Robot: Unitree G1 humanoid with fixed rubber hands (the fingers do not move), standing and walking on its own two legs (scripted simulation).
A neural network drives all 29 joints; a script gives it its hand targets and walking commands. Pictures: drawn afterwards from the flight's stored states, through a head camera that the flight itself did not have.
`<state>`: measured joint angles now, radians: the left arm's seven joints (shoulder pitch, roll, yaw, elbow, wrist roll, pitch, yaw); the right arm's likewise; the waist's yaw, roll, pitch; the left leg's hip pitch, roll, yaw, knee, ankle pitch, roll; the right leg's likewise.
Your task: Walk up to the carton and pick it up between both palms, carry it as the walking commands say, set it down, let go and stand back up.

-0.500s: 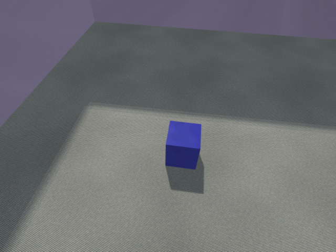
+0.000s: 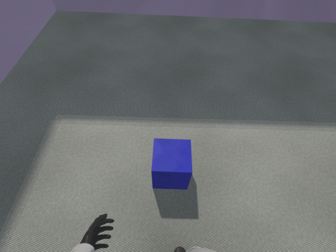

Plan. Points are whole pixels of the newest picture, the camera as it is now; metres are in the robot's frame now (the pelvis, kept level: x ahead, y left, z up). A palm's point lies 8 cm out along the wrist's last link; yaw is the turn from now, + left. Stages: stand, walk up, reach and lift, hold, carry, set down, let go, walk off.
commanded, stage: walk up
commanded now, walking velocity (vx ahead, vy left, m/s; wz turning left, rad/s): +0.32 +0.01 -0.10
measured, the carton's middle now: (171, 164) +0.62 -0.05 -0.63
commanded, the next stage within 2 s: none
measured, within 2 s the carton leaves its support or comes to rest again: neither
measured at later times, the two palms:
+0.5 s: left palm out of the picture +0.11 +0.27 -0.13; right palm (239, 200) +0.26 -0.19 -0.10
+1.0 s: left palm (91, 235) +0.19 +0.20 -0.10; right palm out of the picture +0.11 -0.27 -0.12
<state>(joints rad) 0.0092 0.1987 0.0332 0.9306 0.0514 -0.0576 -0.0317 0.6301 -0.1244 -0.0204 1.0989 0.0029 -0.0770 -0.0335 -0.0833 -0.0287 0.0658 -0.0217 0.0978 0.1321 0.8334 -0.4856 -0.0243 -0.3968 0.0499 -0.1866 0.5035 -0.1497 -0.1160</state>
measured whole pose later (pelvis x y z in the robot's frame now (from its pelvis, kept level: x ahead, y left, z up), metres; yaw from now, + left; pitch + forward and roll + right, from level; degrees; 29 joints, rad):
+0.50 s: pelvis +0.16 +0.04 +0.02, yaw -2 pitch +0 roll -2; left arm 0.38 0.18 0.04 1.10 0.00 -0.03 0.04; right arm 0.13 -0.14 -0.04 0.97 -0.02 -0.07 -0.03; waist 0.01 -0.03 0.06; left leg -0.33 0.08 0.13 0.55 -0.21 0.04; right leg -0.23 0.02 -0.09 0.76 -0.48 0.02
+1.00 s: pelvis +0.13 -0.03 +0.03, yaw -3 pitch -1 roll +1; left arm 0.25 0.15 0.01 0.99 0.02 0.00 0.02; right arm 0.29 -0.22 -0.06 1.05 -0.02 0.05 -0.01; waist -0.03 0.05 0.00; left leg -0.38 0.06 0.03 0.70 -0.36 -0.01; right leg -0.20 -0.03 -0.03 0.43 -0.23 0.00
